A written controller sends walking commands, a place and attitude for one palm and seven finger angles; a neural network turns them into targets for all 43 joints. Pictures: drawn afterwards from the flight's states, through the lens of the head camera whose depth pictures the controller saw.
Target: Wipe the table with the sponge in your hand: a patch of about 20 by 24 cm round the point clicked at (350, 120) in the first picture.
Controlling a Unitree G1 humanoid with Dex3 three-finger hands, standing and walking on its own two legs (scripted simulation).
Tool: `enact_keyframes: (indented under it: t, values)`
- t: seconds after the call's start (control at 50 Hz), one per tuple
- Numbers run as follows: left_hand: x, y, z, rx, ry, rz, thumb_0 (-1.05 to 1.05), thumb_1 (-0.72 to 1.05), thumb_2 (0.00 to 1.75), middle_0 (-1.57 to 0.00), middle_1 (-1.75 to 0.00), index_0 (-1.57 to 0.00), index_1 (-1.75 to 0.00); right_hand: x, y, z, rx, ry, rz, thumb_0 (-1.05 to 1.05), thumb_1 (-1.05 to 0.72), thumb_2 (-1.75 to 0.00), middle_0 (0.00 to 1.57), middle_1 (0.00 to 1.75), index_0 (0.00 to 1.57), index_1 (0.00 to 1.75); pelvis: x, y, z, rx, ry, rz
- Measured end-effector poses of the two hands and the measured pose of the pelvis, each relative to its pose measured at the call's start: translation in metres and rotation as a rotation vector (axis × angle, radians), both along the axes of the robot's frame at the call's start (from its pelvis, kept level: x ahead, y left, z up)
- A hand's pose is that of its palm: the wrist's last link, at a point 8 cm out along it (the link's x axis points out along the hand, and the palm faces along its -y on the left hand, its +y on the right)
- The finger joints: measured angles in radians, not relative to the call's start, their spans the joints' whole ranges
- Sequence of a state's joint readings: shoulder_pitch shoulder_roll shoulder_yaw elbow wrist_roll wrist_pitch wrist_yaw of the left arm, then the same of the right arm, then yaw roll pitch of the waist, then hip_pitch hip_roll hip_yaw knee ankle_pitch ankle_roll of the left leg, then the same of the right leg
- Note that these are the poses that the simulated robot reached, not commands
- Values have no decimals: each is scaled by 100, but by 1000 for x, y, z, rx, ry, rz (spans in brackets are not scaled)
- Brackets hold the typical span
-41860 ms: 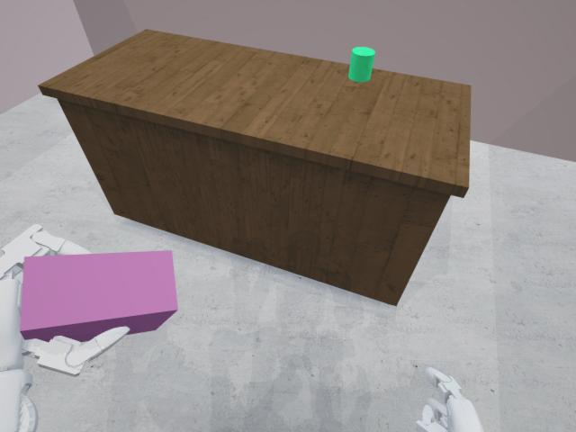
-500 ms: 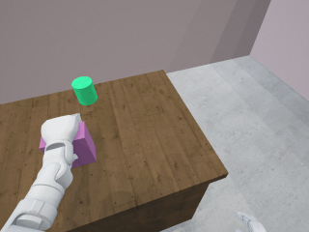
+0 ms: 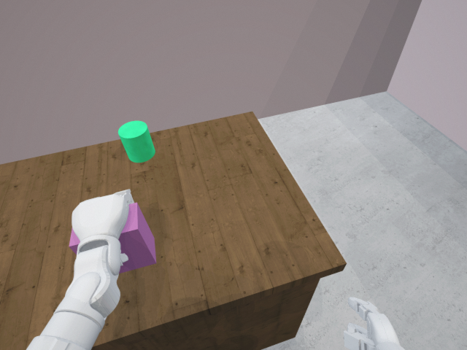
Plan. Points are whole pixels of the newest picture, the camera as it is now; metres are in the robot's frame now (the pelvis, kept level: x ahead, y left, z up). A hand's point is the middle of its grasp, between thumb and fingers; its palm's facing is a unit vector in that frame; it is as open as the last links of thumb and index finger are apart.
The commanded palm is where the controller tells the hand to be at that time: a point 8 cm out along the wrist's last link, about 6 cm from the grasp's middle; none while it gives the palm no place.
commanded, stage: wipe back along the first lane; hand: left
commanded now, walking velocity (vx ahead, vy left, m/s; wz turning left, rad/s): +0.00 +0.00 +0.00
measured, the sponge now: (121, 247) +0.29 +0.27 -0.02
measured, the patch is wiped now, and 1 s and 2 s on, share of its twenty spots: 1.00 1.00 1.00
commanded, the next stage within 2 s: lift the sponge slowly off the table in 0.40 s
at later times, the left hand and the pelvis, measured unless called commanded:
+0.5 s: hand (115, 255) +0.25 +0.25 +0.04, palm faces +0.01 -0.09 -1.00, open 10.1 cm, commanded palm +0.21 +0.23 +0.06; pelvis +0.00 +0.00 +0.00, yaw -1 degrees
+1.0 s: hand (115, 262) +0.24 +0.24 +0.04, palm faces -0.02 -0.14 -0.99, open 10.1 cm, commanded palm +0.21 +0.23 +0.10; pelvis -0.01 -0.01 +0.00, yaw -1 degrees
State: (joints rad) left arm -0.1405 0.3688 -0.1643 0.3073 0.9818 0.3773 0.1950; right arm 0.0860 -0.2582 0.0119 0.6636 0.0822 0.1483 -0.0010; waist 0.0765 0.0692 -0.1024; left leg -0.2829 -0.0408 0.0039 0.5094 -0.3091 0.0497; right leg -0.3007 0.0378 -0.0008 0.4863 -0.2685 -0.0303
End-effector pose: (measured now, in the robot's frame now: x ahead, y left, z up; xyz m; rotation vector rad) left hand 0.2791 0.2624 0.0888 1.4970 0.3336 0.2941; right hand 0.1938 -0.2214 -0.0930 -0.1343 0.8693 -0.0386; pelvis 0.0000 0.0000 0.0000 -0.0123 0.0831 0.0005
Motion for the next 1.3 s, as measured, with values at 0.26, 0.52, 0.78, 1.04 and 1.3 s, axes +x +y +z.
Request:
enact_keyframes:
  t: [0.26,0.52,0.78,1.04,1.3]
  values:
    - [-22,-9,0,-16,-10,-22,1,-46,105,-68,-136,-69,-137,0,-5,3,12,-29,-9,1,-90,-89,20,30,20,30,-1,-4,1,3,-17,-16]
    - [-47,-19,0,-33,-22,-14,1,-46,105,-68,-137,-69,-137,13,0,10,28,-76,14,1,-90,-89,20,30,20,30,-4,-5,1,6,-39,-16]
    - [-52,-20,3,-60,-6,-11,1,-46,105,-68,-137,-69,-137,16,6,15,29,-97,35,1,-90,-89,20,30,20,30,-7,-7,2,7,-60,-17]
    - [-61,-24,7,-89,4,-25,0,-47,105,-69,-136,-70,-136,13,5,14,17,-90,42,1,-90,-89,20,30,20,30,-9,-8,4,7,-87,-16]
    - [-74,-24,15,-97,1,-30,-1,-48,105,-70,-135,-72,-135,17,8,22,9,-120,62,1,-90,-89,20,30,20,30,-14,-11,7,5,-122,-16]
